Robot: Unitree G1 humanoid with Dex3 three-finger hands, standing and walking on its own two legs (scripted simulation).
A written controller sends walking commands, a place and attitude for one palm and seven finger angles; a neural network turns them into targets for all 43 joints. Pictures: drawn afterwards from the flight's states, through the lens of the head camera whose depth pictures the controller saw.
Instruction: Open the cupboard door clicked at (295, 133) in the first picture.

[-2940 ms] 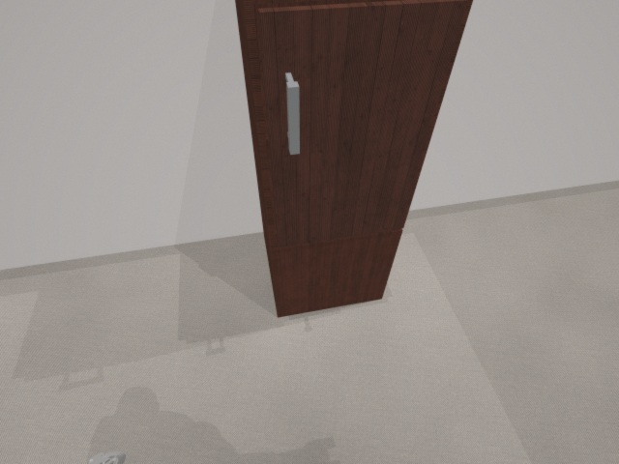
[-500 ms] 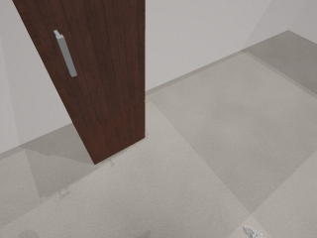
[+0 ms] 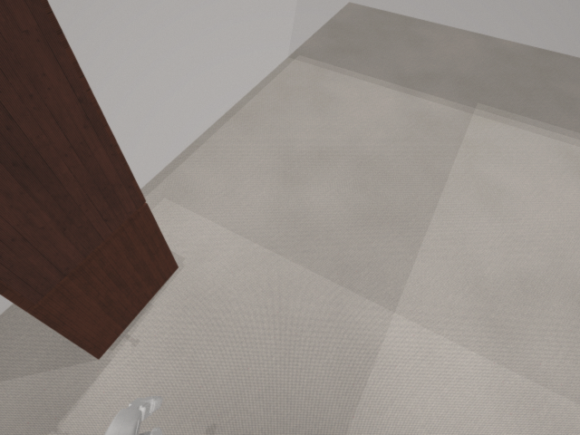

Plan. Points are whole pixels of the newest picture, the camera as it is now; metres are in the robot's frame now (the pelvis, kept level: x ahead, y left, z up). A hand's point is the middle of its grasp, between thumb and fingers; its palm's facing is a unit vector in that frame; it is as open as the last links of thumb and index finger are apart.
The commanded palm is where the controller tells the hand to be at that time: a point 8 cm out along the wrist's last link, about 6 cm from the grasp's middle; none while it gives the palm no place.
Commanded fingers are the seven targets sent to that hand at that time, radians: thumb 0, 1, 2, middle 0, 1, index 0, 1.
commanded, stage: walk to a spot facing it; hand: left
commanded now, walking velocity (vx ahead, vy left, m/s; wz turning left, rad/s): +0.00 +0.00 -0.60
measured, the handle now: out of the picture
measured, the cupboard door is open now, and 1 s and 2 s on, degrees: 0 0 0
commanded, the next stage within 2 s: turn to face it in 1.84 s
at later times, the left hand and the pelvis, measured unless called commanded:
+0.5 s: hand out of the picture +0.12 +0.21 -0.18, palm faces -0.21 -0.96 -0.20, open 7.4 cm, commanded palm none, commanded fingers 0.00 0.90 0.90 -0.20 -0.30 -0.20 -0.30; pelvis +0.00 +0.03 +0.00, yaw -17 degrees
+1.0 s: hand (230, 396) +0.20 +0.10 -0.15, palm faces -0.54 -0.81 -0.24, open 7.3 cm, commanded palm none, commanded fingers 0.00 0.90 0.90 -0.20 -0.30 -0.20 -0.30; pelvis +0.00 +0.00 -0.01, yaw -35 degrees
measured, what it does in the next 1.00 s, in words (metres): steps on the spot, turning right: right foot, then left foot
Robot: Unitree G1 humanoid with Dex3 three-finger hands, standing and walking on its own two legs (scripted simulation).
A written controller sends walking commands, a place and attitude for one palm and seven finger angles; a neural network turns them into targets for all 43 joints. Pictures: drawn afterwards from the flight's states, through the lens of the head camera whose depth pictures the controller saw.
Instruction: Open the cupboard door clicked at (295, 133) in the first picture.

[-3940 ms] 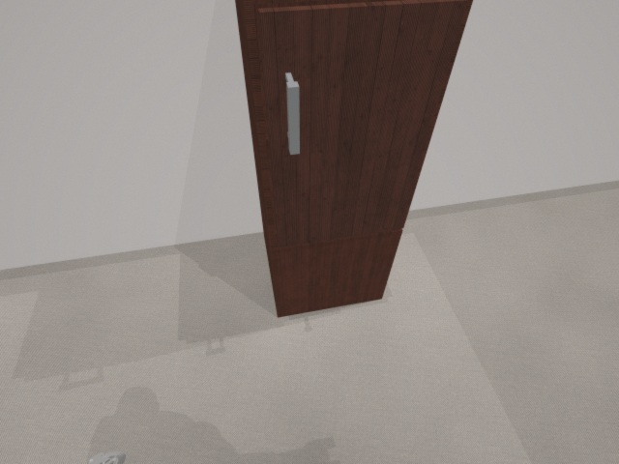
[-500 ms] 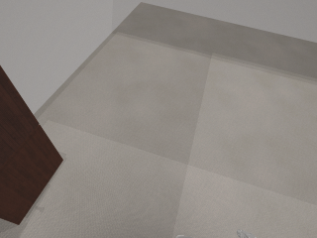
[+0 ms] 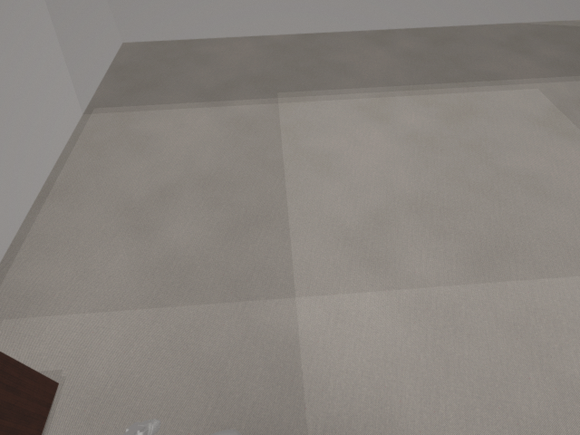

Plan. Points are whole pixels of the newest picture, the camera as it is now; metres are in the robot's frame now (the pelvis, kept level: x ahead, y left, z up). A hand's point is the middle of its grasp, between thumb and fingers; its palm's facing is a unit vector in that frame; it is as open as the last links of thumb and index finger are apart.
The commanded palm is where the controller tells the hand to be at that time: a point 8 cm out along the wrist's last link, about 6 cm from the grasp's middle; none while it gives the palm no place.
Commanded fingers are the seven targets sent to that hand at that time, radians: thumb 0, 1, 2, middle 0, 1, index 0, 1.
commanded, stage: walk to a spot facing it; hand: left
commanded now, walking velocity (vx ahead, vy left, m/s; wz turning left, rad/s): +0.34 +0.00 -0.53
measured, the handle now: out of the picture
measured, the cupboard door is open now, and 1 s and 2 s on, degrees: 0 0 0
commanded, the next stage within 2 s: turn to face it in 0.84 s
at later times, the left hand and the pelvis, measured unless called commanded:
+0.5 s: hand (167, 380) +0.23 +0.23 -0.16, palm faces -0.21 -0.97 -0.15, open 7.4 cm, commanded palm none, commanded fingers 0.00 0.90 0.90 -0.20 -0.30 -0.20 -0.30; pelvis +0.16 +0.05 +0.02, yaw -16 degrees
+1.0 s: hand (291, 239) +0.54 +0.03 -0.16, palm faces -0.55 -0.81 -0.20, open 7.3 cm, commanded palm none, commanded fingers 0.00 0.90 0.90 -0.20 -0.30 -0.20 -0.30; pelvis +0.33 -0.06 +0.00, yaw -32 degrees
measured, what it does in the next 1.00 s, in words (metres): walks ahead, turning right: left foot, then right foot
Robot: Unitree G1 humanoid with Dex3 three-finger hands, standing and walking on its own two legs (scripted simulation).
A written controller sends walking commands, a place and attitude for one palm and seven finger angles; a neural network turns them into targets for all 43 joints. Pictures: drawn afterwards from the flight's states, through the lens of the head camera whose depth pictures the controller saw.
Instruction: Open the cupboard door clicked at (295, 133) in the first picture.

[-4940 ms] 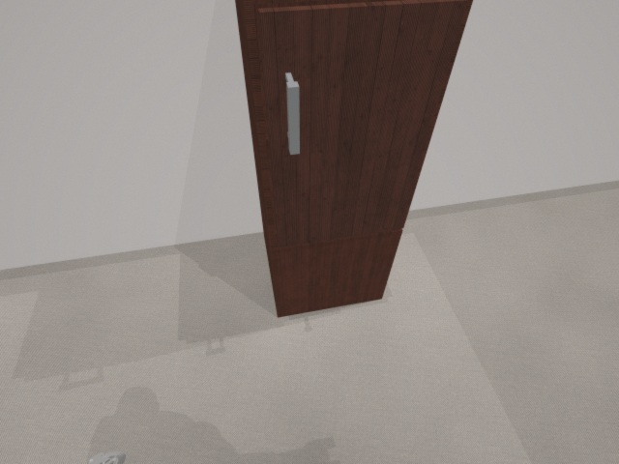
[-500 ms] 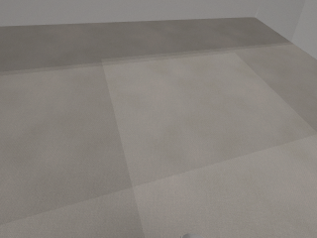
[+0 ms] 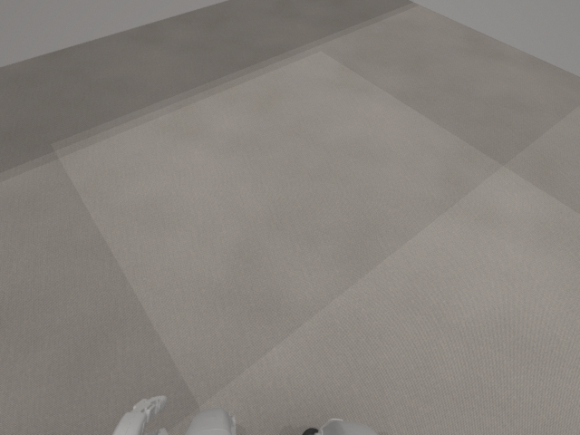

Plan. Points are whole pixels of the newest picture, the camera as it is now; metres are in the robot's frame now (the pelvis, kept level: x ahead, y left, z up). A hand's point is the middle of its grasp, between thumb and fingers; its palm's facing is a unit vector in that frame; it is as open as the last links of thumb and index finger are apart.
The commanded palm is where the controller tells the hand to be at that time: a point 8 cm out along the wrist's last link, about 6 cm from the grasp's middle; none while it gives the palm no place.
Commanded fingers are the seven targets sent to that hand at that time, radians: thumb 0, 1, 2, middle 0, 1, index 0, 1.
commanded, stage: turn to face it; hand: left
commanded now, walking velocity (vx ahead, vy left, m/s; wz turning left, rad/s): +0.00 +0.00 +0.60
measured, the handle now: out of the picture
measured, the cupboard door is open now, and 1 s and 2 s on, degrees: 0 0 0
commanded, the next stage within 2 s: none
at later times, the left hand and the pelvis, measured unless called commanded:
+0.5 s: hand out of the picture +0.09 +0.25 -0.16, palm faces +0.25 -0.95 -0.20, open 7.3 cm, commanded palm none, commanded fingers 0.00 0.90 0.90 -0.20 -0.30 -0.20 -0.30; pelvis +0.09 +0.05 +0.02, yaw +11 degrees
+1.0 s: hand out of the picture +0.08 +0.19 -0.12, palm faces +0.48 -0.83 -0.27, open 7.4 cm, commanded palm none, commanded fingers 0.00 0.90 0.90 -0.20 -0.30 -0.20 -0.30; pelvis +0.09 -0.03 +0.02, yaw +30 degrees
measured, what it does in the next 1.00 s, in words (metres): steps on the spot, turning left: left foot, then right foot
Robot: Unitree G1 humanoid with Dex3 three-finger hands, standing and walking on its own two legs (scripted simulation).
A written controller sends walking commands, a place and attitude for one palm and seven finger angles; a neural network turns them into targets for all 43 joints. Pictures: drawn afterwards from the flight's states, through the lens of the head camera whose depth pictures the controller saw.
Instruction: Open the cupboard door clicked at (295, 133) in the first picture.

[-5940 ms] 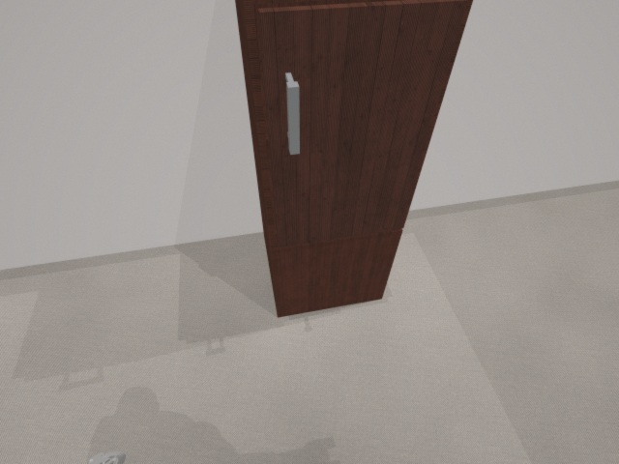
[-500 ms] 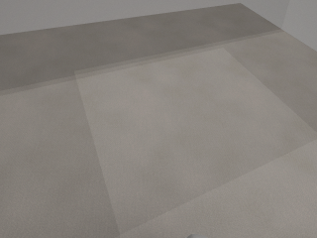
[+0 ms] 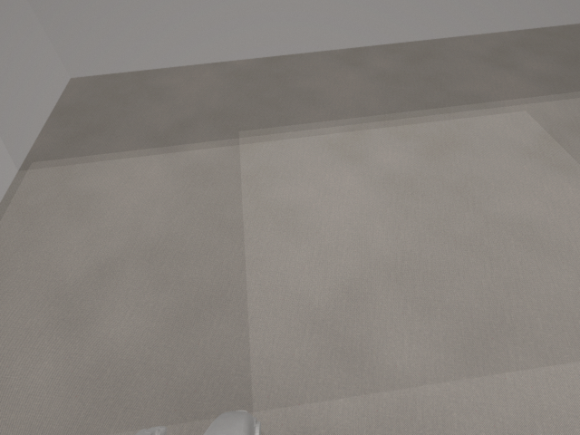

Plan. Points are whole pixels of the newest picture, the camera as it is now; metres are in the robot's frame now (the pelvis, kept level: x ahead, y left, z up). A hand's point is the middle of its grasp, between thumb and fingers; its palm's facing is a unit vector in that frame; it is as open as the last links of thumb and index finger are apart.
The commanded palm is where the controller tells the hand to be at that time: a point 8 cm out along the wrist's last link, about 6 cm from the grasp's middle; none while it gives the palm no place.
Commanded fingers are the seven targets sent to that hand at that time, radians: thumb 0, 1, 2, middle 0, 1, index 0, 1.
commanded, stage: turn to face it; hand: left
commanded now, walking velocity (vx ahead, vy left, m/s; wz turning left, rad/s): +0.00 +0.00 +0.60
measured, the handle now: out of the picture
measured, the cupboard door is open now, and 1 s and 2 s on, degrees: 0 0 0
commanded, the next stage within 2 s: none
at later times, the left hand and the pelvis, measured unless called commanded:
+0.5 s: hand out of the picture +0.01 +0.27 -0.16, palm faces +0.34 -0.90 -0.28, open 7.4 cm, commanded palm none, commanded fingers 0.00 0.90 0.90 -0.20 -0.30 -0.20 -0.30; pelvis -0.01 +0.03 -0.01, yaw +18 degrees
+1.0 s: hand out of the picture -0.10 +0.21 -0.18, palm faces +0.61 -0.75 -0.25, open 7.4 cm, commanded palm none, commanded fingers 0.00 0.90 0.90 -0.20 -0.30 -0.20 -0.30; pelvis -0.02 +0.01 -0.01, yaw +38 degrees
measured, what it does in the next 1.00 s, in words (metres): steps on the spot, turning left: left foot, then right foot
